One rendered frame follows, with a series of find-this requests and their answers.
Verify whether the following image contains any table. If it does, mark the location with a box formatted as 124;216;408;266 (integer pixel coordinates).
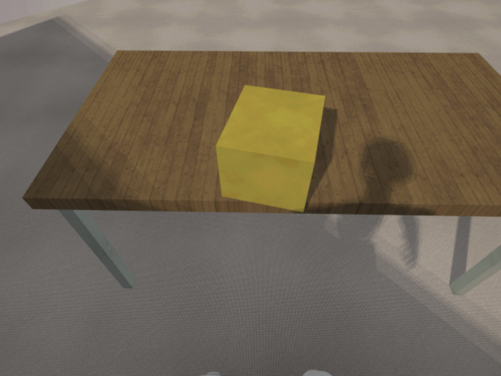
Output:
22;50;501;295

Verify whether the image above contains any carton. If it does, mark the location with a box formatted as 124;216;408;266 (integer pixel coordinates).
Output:
216;85;325;212

